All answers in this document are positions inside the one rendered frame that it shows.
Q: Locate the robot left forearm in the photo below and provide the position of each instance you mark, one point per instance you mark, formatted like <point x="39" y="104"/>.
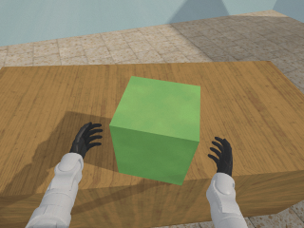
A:
<point x="56" y="205"/>

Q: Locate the left robot hand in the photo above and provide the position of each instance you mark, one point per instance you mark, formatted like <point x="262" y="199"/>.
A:
<point x="82" y="144"/>

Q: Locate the carton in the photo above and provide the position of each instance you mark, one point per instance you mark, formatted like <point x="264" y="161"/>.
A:
<point x="155" y="129"/>

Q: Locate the robot right forearm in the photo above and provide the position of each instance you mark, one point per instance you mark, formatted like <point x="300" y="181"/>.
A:
<point x="224" y="209"/>

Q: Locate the right robot hand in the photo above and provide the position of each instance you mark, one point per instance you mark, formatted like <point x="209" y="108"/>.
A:
<point x="224" y="161"/>

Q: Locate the pedestal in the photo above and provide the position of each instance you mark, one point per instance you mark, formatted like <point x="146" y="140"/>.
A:
<point x="251" y="104"/>

